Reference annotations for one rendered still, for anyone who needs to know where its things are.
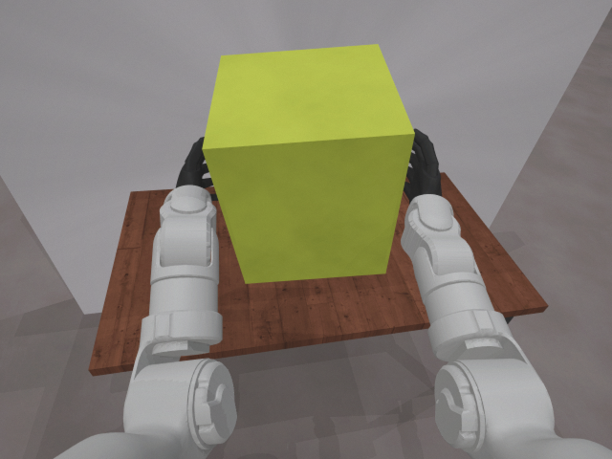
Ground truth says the carton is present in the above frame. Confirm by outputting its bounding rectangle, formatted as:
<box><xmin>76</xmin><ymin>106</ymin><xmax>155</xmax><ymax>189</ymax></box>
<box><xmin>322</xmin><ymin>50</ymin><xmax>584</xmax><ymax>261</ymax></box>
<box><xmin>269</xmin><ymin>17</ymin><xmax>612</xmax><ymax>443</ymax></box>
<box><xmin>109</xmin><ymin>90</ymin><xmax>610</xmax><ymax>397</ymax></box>
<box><xmin>202</xmin><ymin>44</ymin><xmax>415</xmax><ymax>284</ymax></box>

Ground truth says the left robot hand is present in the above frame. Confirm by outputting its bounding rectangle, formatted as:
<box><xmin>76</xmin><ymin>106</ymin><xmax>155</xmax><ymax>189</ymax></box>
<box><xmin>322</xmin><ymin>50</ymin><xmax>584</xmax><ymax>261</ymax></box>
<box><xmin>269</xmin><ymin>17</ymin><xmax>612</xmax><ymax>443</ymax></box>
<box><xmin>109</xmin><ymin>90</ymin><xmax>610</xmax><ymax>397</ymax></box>
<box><xmin>176</xmin><ymin>137</ymin><xmax>218</xmax><ymax>201</ymax></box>

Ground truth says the robot right upper arm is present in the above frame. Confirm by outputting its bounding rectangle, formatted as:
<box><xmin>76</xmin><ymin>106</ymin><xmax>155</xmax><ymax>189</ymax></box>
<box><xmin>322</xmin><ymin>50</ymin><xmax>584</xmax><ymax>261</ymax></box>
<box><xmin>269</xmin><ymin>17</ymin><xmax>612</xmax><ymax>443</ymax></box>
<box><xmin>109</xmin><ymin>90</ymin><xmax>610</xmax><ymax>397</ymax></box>
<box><xmin>434</xmin><ymin>359</ymin><xmax>612</xmax><ymax>459</ymax></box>

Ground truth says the left robot forearm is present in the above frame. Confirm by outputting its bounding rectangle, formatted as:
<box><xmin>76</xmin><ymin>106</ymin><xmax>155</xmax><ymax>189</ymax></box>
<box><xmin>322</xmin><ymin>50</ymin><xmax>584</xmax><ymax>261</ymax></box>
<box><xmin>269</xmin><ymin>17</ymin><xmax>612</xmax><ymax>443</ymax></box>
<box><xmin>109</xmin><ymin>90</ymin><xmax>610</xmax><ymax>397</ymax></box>
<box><xmin>123</xmin><ymin>185</ymin><xmax>223</xmax><ymax>432</ymax></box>

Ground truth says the right robot hand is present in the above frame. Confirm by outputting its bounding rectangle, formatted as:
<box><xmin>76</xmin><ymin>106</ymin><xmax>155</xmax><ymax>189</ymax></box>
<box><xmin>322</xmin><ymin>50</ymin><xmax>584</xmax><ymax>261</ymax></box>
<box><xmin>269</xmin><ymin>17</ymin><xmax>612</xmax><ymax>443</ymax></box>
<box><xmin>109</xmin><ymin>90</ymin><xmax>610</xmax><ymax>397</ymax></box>
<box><xmin>404</xmin><ymin>128</ymin><xmax>442</xmax><ymax>203</ymax></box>

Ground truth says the table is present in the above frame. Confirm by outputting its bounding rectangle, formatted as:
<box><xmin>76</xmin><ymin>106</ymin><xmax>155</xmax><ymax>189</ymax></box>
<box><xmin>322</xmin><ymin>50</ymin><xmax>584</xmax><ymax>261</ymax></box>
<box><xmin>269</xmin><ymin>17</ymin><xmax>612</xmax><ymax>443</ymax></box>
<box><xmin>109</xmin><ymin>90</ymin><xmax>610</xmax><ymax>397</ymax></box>
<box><xmin>88</xmin><ymin>172</ymin><xmax>548</xmax><ymax>376</ymax></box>

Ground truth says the robot left upper arm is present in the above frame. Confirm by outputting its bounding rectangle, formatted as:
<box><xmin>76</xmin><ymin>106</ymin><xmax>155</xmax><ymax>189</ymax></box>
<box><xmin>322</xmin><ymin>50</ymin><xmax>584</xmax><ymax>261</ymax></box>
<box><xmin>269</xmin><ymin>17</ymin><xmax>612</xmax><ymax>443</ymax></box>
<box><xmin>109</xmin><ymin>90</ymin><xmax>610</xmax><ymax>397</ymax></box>
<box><xmin>54</xmin><ymin>358</ymin><xmax>237</xmax><ymax>459</ymax></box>

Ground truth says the right robot forearm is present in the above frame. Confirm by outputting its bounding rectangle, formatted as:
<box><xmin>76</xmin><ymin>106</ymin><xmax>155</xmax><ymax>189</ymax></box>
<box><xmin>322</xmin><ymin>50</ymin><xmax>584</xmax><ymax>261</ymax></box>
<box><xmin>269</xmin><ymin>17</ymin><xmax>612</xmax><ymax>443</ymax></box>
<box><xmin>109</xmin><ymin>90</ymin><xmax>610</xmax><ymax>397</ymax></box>
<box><xmin>401</xmin><ymin>194</ymin><xmax>555</xmax><ymax>426</ymax></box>

